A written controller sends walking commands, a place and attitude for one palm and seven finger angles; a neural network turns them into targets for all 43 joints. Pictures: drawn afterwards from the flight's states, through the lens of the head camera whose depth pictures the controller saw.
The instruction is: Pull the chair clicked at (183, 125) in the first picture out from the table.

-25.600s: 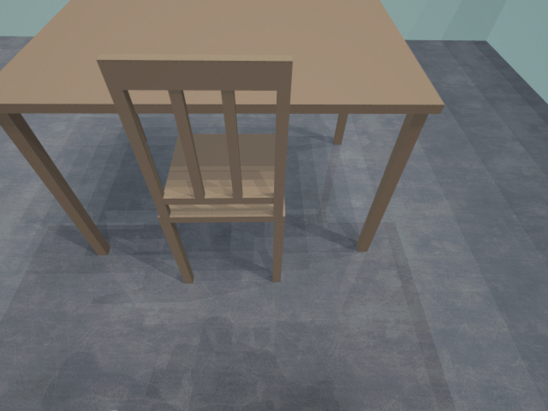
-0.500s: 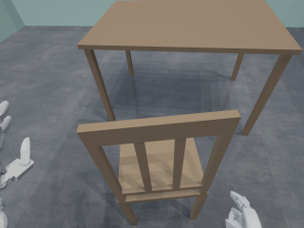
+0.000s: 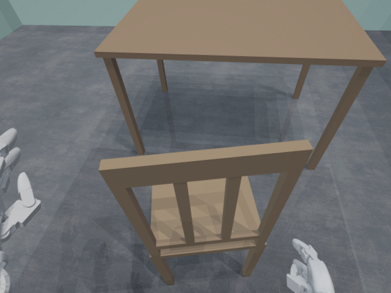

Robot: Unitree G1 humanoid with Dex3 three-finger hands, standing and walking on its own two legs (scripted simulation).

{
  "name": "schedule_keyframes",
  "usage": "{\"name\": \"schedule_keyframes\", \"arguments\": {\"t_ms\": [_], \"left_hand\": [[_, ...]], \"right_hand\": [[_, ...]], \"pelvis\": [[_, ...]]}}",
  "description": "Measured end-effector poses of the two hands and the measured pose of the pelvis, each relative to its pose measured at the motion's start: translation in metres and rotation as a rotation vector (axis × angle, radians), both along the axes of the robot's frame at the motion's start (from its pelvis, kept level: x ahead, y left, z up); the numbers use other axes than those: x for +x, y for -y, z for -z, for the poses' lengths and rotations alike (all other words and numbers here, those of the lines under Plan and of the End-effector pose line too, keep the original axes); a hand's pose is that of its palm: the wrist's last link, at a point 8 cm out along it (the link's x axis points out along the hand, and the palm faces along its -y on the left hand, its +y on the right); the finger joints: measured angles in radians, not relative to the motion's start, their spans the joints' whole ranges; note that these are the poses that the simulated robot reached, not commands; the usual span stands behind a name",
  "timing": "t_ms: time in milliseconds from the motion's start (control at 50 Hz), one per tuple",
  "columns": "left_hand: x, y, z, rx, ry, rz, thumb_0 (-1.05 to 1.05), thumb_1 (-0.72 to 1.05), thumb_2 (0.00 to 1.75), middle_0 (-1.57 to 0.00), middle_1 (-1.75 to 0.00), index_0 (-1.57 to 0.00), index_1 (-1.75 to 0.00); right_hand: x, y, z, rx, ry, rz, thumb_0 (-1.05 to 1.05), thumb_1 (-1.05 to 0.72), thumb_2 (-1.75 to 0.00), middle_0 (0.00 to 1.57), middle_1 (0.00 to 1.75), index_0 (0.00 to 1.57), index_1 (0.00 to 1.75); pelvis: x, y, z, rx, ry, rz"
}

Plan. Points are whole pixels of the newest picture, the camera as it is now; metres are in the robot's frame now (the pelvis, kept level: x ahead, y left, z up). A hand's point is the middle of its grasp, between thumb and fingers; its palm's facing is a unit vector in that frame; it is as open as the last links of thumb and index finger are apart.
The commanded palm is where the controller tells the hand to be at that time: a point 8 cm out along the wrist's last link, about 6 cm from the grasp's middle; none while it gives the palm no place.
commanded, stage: step back with the hand held close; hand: left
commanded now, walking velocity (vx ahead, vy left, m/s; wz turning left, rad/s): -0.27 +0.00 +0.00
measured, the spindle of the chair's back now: (185, 215) +0.30 +0.08 -0.08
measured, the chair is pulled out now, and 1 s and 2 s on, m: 0.57 0.57 0.57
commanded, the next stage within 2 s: stop stepping back and stand still in 2.00 s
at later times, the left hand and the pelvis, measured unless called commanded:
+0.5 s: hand (36, 232) +0.15 +0.25 +0.16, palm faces +0.40 -0.69 -0.60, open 7.4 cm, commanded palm +0.09 +0.29 +0.18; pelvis -0.05 -0.02 -0.01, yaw +0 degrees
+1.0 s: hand (26, 250) +0.13 +0.24 +0.16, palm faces +0.43 -0.70 -0.57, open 7.4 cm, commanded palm +0.06 +0.29 +0.18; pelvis -0.07 -0.02 -0.02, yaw +1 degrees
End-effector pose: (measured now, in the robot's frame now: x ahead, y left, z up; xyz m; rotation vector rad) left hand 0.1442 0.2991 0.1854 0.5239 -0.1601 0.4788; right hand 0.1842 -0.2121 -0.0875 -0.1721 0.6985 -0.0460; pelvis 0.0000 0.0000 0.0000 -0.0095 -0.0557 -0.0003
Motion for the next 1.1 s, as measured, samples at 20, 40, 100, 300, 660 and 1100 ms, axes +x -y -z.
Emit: {"name": "schedule_keyframes", "arguments": {"t_ms": [20,40,100,300,660,1100], "left_hand": [[0.002,-0.002,-0.003,0.018,0.005,0.005,0.01,0.88,0.90,-0.22,-0.30,-0.21,-0.30],[0.004,-0.003,-0.006,0.036,0.007,0.011,0.01,0.88,0.90,-0.22,-0.30,-0.21,-0.30],[0.011,-0.002,-0.011,0.076,-0.006,0.032,0.01,0.88,0.90,-0.21,-0.30,-0.21,-0.30],[0.000,0.021,0.007,0.115,-0.175,0.092,0.01,0.88,0.90,-0.22,-0.30,-0.21,-0.30],[-0.057,0.022,0.004,0.114,-0.073,0.011,0.01,0.88,0.90,-0.22,-0.30,-0.21,-0.30],[-0.055,0.020,0.000,0.167,-0.038,0.066,0.01,0.88,0.90,-0.22,-0.30,-0.21,-0.30]], "right_hand": [[-0.001,0.000,0.000,0.002,0.001,0.005,0.01,-0.91,-0.90,0.21,0.30,0.20,0.30],[-0.002,-0.001,-0.001,0.003,0.002,0.010,0.01,-0.91,-0.90,0.21,0.30,0.20,0.30],[-0.007,0.001,0.001,0.010,-0.002,0.028,0.01,-0.91,-0.90,0.21,0.30,0.20,0.30],[-0.041,0.020,0.024,0.027,-0.094,0.122,0.01,-0.91,-0.90,0.21,0.30,0.20,0.30],[-0.087,0.046,0.020,-0.035,-0.076,0.132,0.01,-0.91,-0.90,0.20,0.30,0.20,0.30],[-0.104,0.035,0.027,-0.043,-0.131,0.104,0.01,-0.91,-0.90,0.21,0.30,0.20,0.30]], "pelvis": [[-0.002,0.000,0.000,0.003,-0.004,0.005],[-0.004,0.000,0.000,0.006,-0.008,0.009],[-0.009,-0.001,0.000,0.015,-0.025,0.016],[-0.019,0.004,0.005,0.029,-0.069,0.005],[-0.062,0.018,0.012,0.028,-0.067,-0.009],[-0.072,0.014,0.015,0.023,-0.110,-0.015]]}}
